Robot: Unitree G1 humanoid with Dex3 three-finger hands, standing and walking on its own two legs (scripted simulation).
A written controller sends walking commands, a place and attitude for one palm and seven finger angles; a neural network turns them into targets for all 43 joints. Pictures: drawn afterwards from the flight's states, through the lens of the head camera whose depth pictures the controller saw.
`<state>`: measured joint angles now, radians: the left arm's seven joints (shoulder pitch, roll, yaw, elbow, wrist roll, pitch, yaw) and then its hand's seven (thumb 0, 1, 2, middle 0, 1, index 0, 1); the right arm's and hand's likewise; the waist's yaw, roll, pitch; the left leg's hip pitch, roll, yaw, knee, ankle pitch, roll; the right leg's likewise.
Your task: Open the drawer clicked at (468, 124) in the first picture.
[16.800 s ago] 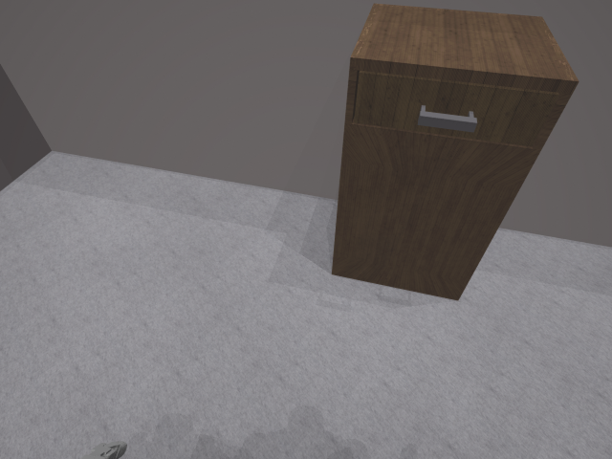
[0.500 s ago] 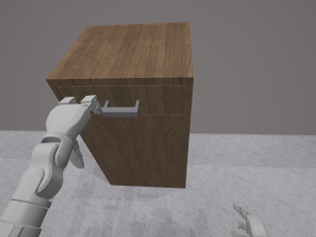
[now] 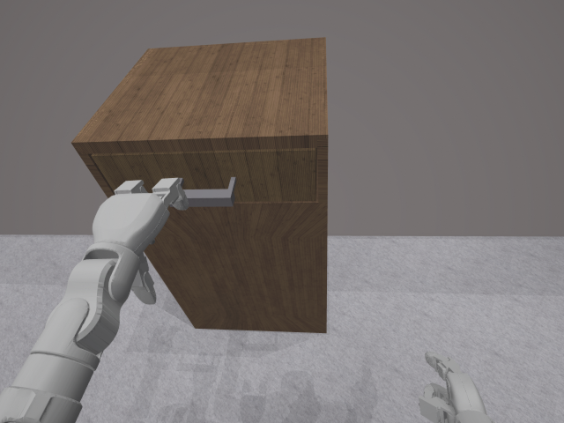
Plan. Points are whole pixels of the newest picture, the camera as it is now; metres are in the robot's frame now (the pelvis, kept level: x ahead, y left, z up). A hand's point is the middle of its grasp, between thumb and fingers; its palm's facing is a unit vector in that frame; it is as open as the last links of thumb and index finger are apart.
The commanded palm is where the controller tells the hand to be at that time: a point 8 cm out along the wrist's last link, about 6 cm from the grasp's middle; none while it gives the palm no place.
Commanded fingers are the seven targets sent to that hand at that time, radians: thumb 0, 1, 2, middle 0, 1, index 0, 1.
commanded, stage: move the hooked fingers above the handle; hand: left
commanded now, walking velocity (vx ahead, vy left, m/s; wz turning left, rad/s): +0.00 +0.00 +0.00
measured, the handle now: (203, 190) +0.53 +0.25 +0.00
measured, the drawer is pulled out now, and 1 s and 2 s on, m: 0.00 0.00 0.00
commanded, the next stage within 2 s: none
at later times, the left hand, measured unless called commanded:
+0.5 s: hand (174, 214) +0.39 +0.23 +0.09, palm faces +0.02 -0.04 -1.00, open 13.8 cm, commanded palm +0.37 +0.25 +0.15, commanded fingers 0.00 -0.50 0.30 -0.30 -1.20 -0.30 -1.20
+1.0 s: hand (189, 195) +0.45 +0.23 +0.07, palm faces +0.00 -0.02 -1.00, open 13.8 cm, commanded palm +0.43 +0.24 +0.13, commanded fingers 0.00 -0.50 0.30 -0.30 -1.20 -0.30 -1.20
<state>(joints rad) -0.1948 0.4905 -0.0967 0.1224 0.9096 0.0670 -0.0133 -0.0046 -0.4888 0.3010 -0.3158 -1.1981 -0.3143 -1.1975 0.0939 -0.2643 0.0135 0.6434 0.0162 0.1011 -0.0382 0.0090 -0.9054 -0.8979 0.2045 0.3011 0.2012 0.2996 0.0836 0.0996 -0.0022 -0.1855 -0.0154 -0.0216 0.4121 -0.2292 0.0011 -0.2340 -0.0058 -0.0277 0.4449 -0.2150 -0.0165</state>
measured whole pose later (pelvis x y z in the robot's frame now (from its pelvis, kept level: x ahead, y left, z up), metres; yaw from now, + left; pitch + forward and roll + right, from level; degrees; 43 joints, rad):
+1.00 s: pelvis +0.03 +0.01 -0.01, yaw -1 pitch +9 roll +0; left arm -0.57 0.45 -0.10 0.63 1.01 0.00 0.13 0.00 -0.49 0.30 -0.32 -1.20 -0.31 -1.20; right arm 0.22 -0.25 -0.03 0.66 0.02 0.12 -0.03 0.01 -0.90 -0.90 0.21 0.30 0.20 0.30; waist 0.01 0.06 -0.07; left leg -0.38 -0.02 0.01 0.54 -0.32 0.02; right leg -0.43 -0.01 0.00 0.56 -0.29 0.00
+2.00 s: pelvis +0.01 +0.02 -0.02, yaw -2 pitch +12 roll +0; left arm -0.76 0.54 -0.05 0.94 1.04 -0.04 0.18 0.00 -0.49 0.30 -0.32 -1.20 -0.31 -1.20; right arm 0.29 -0.27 -0.05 0.67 0.02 0.11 -0.04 0.00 -0.90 -0.90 0.21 0.30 0.20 0.30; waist -0.04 0.05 -0.10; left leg -0.50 -0.01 0.01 0.61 -0.33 0.02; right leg -0.54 0.00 0.00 0.59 -0.27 0.00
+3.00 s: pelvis +0.02 +0.00 -0.01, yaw -1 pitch +11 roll +0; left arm -0.70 0.54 -0.07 0.91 1.00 0.01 0.09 0.00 -0.48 0.30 -0.31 -1.20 -0.31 -1.20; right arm 0.30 -0.28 -0.04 0.68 0.03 0.13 -0.06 0.00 -0.90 -0.90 0.21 0.30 0.20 0.30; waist -0.03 0.07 -0.10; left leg -0.44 0.00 0.00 0.57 -0.32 0.00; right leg -0.48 0.01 -0.01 0.57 -0.28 -0.02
